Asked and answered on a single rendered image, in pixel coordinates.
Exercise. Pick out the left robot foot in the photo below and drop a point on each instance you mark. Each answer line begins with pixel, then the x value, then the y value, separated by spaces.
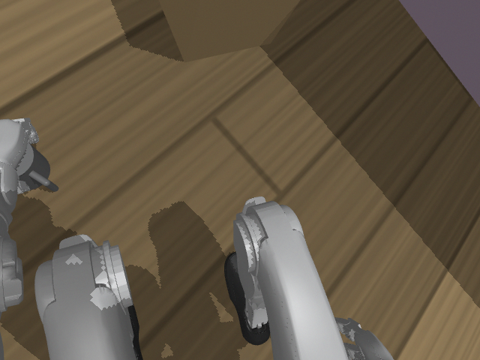
pixel 136 328

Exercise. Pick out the right robot foot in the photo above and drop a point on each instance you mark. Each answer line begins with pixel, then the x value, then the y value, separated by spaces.
pixel 255 336

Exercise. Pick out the left robot hand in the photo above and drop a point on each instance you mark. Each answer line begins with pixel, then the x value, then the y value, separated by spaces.
pixel 14 137

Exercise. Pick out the right robot hand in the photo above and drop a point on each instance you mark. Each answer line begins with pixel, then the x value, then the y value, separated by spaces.
pixel 367 345

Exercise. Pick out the left robot arm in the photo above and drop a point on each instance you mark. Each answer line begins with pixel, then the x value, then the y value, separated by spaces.
pixel 11 268

